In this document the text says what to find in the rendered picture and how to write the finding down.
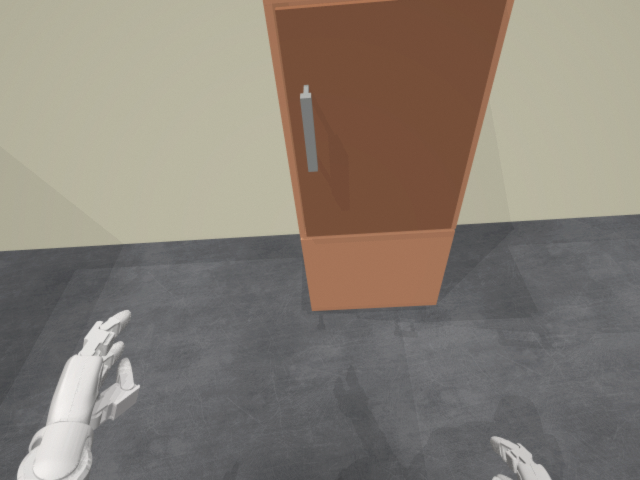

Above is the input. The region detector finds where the cupboard door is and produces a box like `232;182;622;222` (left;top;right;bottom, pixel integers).
275;0;507;237

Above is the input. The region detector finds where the left robot hand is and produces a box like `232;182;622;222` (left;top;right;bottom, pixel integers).
46;310;140;430

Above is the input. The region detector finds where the right robot hand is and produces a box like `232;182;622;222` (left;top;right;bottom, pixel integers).
490;436;552;480

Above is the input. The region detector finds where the handle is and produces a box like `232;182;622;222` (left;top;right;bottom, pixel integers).
300;85;318;172

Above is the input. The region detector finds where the robot left forearm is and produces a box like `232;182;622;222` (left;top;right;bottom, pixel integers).
17;421;94;480

